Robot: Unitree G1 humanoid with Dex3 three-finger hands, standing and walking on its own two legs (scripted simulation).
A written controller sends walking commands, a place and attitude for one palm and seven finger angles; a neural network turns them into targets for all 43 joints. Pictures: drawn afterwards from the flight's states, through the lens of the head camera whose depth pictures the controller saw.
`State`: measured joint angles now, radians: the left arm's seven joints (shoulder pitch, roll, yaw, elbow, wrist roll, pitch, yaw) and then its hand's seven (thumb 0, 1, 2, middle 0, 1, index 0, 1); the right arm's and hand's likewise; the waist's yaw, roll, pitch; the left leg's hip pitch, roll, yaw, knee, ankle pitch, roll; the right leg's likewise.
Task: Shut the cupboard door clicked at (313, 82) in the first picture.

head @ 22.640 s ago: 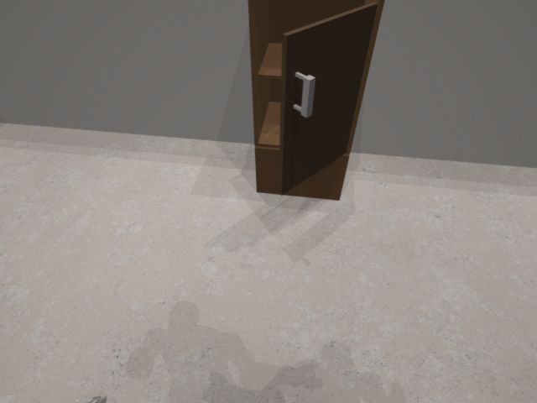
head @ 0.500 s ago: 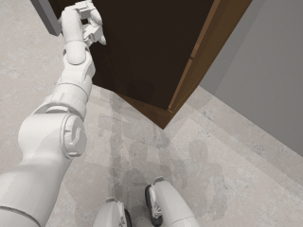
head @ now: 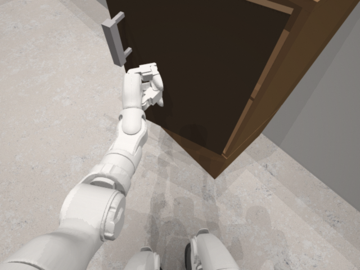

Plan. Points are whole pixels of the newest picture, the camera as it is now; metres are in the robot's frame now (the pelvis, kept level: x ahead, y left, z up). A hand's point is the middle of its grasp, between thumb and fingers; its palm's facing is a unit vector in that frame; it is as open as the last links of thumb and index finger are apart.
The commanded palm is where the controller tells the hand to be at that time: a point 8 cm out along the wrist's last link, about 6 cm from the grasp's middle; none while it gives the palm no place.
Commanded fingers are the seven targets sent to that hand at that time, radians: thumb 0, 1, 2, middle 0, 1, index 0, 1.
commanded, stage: draw the hand back to the body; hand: left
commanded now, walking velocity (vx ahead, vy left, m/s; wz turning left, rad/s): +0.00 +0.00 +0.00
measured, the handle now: (120, 39) +0.66 +0.10 +0.07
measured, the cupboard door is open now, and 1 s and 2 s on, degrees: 19 19 19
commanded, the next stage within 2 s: step back with the hand held close in 1.68 s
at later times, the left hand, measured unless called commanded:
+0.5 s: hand (115, 109) +0.40 +0.08 +0.13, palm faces -0.02 -1.00 -0.04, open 3.1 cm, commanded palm +0.36 +0.14 +0.13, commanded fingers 0.00 0.90 0.90 -1.27 -1.47 -1.27 -1.47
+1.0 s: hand out of the picture +0.27 +0.21 +0.19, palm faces +0.23 -0.94 -0.26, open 3.9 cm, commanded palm +0.23 +0.26 +0.21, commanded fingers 0.00 0.90 0.90 -0.58 -0.72 -0.58 -0.72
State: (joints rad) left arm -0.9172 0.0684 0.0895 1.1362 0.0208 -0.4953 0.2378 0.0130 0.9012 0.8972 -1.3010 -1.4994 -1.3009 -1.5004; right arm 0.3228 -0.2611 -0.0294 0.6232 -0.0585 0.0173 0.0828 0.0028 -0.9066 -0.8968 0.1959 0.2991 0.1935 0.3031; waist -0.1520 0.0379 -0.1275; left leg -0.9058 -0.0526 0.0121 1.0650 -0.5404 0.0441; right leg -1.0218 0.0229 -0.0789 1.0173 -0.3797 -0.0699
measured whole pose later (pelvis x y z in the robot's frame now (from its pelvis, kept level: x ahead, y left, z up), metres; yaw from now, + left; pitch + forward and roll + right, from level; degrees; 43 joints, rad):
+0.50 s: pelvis +0.01 +0.00 +0.04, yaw -1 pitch +11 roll +0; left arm -0.38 0.12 0.05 0.55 -0.11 -0.34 0.06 0.01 0.90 0.90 -1.30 -1.50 -1.30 -1.50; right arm 0.38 -0.25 -0.01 0.59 0.03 0.04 0.00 0.01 -0.90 -0.90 0.20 0.30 0.20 0.30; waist -0.06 0.04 -0.09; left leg -0.53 -0.04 0.02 0.78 -0.44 0.04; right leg -0.66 0.04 -0.05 0.76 -0.29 -0.07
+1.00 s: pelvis +0.03 +0.02 +0.08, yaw +2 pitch -3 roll -1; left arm 0.20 0.26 0.05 -0.14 -0.05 -0.03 0.08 0.01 0.90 0.90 -0.85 -1.00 -0.85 -1.00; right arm 0.16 -0.20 0.07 0.54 0.02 0.02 -0.07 0.01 -0.90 -0.90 0.20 0.30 0.20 0.30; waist 0.06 0.08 0.00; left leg -0.05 -0.07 -0.03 0.42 -0.31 0.07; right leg -0.16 0.02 -0.08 0.42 -0.20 -0.03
